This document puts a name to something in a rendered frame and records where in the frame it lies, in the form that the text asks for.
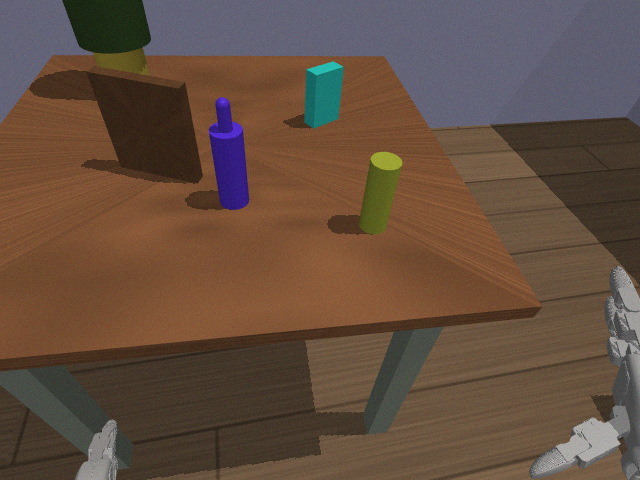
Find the table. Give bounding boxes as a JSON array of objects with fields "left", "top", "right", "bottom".
[{"left": 0, "top": 55, "right": 543, "bottom": 470}]

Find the right robot arm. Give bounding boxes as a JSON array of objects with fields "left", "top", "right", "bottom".
[{"left": 621, "top": 446, "right": 640, "bottom": 480}]

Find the potted plant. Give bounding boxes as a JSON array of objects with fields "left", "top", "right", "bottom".
[{"left": 62, "top": 0, "right": 151, "bottom": 76}]

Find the left robot hand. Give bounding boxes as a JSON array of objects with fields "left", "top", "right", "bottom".
[{"left": 75, "top": 419, "right": 118, "bottom": 480}]

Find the right robot hand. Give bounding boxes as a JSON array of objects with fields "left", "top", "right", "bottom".
[{"left": 529, "top": 266, "right": 640, "bottom": 479}]

